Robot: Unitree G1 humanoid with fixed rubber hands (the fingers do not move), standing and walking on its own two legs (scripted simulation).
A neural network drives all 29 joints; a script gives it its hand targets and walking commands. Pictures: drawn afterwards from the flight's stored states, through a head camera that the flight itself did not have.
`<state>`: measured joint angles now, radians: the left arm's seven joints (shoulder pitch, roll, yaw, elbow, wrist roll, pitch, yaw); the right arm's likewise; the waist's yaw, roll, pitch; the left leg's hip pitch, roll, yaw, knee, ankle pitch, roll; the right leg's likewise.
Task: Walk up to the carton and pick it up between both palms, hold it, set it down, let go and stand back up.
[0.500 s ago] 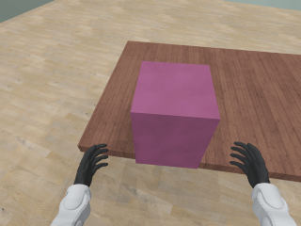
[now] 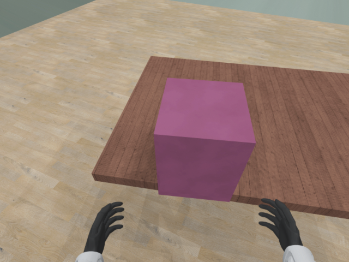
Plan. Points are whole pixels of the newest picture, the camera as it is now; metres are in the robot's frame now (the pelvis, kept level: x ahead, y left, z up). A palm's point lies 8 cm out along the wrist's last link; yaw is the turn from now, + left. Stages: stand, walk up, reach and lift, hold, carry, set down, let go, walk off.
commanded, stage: set down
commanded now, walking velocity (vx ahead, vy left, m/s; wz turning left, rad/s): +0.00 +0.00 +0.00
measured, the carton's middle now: (198, 141) +0.43 -0.06 +0.05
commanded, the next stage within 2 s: none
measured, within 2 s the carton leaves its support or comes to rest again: neither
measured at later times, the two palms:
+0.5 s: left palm out of the picture +0.16 +0.19 -0.04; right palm out of the picture +0.15 -0.23 -0.04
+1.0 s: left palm out of the picture +0.16 +0.19 -0.07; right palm out of the picture +0.13 -0.23 -0.07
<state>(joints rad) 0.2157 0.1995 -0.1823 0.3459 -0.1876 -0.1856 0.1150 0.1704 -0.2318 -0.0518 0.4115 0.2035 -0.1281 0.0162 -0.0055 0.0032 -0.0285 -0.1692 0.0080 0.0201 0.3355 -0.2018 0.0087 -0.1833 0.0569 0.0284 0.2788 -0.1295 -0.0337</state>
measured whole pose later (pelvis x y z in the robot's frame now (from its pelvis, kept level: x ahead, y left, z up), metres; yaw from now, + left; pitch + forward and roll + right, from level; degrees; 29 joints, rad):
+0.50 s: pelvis +0.01 +0.00 +0.00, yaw -2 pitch +0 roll -1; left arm 0.38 0.19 -0.12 0.10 -0.13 0.23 0.10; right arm 0.39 -0.20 -0.06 0.23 0.16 0.06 0.03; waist 0.02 -0.01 0.02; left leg -0.09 0.01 0.05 0.31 -0.21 0.01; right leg -0.13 0.06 0.06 0.27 -0.14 -0.03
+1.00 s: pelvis +0.01 +0.00 +0.00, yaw -3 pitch +0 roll +0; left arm 0.27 0.16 -0.07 0.23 -0.06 0.40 0.08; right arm 0.33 -0.16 -0.06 0.38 0.08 0.12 0.02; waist 0.03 -0.01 0.05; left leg -0.10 0.01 0.08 0.33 -0.23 0.01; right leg -0.16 0.06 0.08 0.32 -0.16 -0.03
